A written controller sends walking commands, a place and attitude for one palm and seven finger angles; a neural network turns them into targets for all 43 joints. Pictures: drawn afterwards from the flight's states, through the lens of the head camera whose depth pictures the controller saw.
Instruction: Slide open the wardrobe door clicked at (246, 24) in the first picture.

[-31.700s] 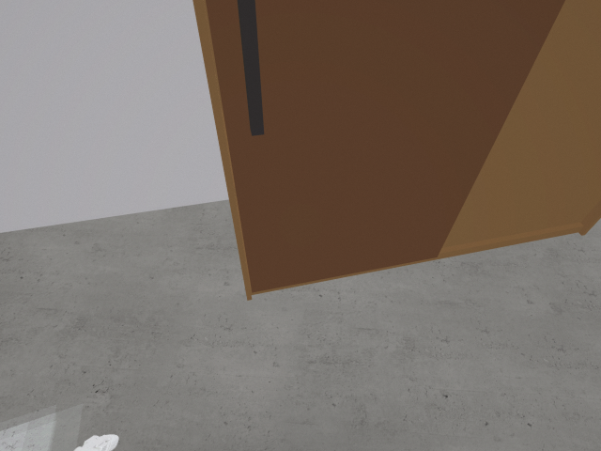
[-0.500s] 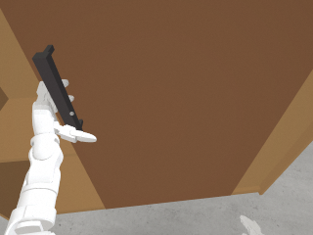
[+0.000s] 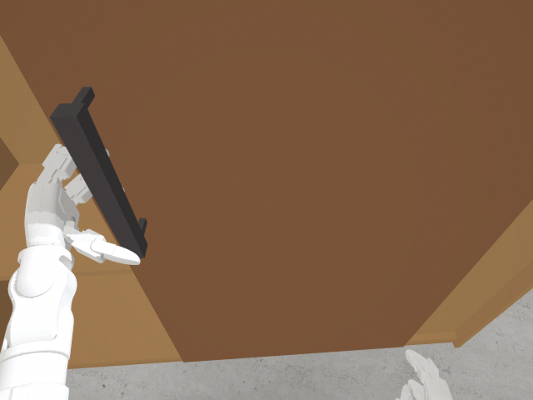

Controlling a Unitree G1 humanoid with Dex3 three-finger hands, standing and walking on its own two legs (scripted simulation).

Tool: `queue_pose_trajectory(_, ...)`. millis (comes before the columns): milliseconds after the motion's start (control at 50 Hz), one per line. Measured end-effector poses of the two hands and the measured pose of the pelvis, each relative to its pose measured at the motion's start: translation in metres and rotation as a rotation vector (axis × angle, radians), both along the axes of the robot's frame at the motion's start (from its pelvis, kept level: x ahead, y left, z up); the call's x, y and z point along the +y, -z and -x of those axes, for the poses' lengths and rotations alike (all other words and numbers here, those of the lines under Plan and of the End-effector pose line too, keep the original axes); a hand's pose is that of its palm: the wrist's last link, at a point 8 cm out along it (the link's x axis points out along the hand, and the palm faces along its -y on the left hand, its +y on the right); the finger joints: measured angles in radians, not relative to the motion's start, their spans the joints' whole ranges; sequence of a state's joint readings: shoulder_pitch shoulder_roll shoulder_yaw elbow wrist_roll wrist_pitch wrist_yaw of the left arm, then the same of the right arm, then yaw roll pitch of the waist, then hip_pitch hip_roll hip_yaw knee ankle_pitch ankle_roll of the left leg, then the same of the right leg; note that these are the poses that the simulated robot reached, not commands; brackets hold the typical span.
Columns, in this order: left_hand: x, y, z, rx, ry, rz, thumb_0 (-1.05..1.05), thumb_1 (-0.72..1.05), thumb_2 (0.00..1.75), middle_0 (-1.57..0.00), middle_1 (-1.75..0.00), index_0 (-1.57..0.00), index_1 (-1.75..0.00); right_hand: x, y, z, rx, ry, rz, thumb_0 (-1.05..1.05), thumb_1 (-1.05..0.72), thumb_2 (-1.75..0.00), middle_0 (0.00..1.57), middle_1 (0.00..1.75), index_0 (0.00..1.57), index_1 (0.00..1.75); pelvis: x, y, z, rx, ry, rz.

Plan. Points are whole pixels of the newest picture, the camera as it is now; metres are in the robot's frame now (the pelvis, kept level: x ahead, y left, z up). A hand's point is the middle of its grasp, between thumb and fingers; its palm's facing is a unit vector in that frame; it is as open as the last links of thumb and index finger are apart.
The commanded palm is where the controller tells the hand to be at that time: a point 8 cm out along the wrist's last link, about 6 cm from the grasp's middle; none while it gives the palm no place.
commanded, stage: slip the hand off the handle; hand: left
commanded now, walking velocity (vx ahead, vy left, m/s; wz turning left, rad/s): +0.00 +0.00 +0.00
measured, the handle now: (115, 183) +0.34 +0.26 +0.17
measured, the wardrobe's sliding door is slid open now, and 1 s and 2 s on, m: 0.53 0.53 0.53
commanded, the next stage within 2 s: draw the hand back to the body in 0.70 s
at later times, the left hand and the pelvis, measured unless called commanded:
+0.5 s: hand (51, 265) +0.23 +0.30 +0.14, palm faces +0.40 -0.90 -0.16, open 14.7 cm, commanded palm +0.18 +0.34 +0.14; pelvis +0.01 +0.00 +0.00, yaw +1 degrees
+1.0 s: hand (51, 290) +0.20 +0.28 +0.14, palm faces +0.19 -0.98 -0.09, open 14.7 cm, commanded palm +0.15 +0.33 +0.15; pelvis +0.00 +0.00 +0.00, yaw +2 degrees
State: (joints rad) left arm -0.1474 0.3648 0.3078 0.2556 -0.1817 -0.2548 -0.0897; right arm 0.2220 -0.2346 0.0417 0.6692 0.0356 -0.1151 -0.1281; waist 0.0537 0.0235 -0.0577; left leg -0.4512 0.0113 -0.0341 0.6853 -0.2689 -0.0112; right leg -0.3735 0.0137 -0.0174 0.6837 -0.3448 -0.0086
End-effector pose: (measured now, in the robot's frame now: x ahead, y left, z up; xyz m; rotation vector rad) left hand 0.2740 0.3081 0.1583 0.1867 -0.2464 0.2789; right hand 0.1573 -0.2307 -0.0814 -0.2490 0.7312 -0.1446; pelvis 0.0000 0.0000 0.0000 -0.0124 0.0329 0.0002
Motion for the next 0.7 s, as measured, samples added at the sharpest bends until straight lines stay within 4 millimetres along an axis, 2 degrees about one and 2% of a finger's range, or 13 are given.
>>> queue_pose_trajectory(80, 0.002, -0.001, 0.000, 0.016, -0.005, 0.012, -0.01, -0.56, 0.20, -0.66, -1.23, -0.34, -1.19, 0.005, -0.001, -0.009, -0.007, -0.003, -0.018, 0.01, -0.90, -0.90, 0.20, 0.30, 0.20, 0.30, -0.001, 0.000, -0.004, 0.007, 0.003, -0.002)
queue_pose_trajectory(140, 0.012, 0.004, 0.006, 0.050, -0.066, 0.032, -0.01, -0.56, 0.20, -0.58, -1.20, -0.35, -1.20, 0.005, -0.003, -0.014, -0.024, 0.003, -0.037, 0.01, -0.90, -0.90, 0.20, 0.30, 0.20, 0.30, -0.002, -0.001, -0.007, 0.012, 0.012, -0.006)
queue_pose_trajectory(220, 0.032, 0.015, 0.028, 0.097, -0.168, 0.030, -0.01, -0.55, 0.20, -0.44, -1.18, -0.33, -1.19, 0.002, -0.006, -0.016, -0.049, 0.003, -0.045, 0.01, -0.90, -0.90, 0.20, 0.30, 0.20, 0.30, -0.004, 0.000, -0.012, 0.015, 0.021, -0.007)
queue_pose_trajectory(280, 0.038, 0.017, 0.050, 0.075, -0.191, 0.009, -0.01, -0.55, 0.20, -0.36, -1.16, -0.30, -1.17, -0.002, -0.006, -0.017, -0.053, -0.012, -0.026, 0.01, -0.90, -0.90, 0.20, 0.30, 0.20, 0.30, -0.004, 0.001, -0.014, 0.012, 0.015, -0.003)
queue_pose_trajectory(360, 0.036, 0.016, 0.073, 0.030, -0.172, -0.002, -0.01, -0.55, 0.20, -0.30, -1.15, -0.28, -1.16, -0.007, -0.005, -0.018, -0.050, -0.031, 0.010, 0.01, -0.90, -0.90, 0.20, 0.30, 0.20, 0.30, -0.003, 0.003, -0.015, 0.003, -0.001, 0.003)
queue_pose_trajectory(440, 0.031, 0.018, 0.084, 0.035, -0.142, 0.005, -0.01, -0.56, 0.20, -0.27, -1.15, -0.27, -1.15, -0.007, -0.006, -0.023, -0.071, -0.040, 0.026, 0.01, -0.90, -0.90, 0.20, 0.30, 0.20, 0.30, -0.003, 0.004, -0.013, -0.005, -0.013, 0.005)
queue_pose_trajectory(560, 0.027, 0.017, 0.095, 0.057, -0.122, -0.001, -0.01, -0.56, 0.20, -0.26, -1.15, -0.26, -1.15, 0.003, -0.015, -0.032, -0.144, -0.053, 0.001, 0.01, -0.90, -0.90, 0.20, 0.30, 0.20, 0.30, -0.002, 0.003, -0.012, -0.009, -0.011, 0.004)
queue_pose_trajectory(700, 0.019, 0.014, 0.124, 0.055, -0.121, -0.009, -0.01, -0.56, 0.20, -0.26, -1.15, -0.26, -1.15, 0.018, -0.019, -0.039, -0.199, -0.096, -0.033, 0.01, -0.90, -0.90, 0.20, 0.30, 0.20, 0.30, 0.001, 0.005, -0.011, -0.017, -0.016, 0.006)
